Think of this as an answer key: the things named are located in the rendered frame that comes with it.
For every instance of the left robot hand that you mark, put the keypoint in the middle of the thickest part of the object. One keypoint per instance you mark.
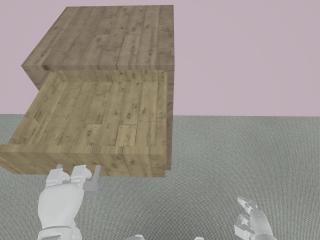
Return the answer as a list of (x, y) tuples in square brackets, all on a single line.
[(59, 203)]

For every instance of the robot left forearm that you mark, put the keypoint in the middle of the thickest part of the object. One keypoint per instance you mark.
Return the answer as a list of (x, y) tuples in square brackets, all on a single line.
[(56, 233)]

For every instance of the cabinet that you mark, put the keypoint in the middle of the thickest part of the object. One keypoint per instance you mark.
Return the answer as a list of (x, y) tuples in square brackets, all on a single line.
[(96, 38)]

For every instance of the handle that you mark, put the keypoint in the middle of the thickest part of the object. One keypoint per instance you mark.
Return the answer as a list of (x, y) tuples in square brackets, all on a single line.
[(89, 187)]

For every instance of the drawer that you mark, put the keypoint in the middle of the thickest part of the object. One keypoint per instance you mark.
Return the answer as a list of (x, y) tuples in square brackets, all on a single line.
[(113, 118)]

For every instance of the right robot hand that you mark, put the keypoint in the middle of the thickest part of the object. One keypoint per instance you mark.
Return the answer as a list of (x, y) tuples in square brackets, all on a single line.
[(248, 227)]

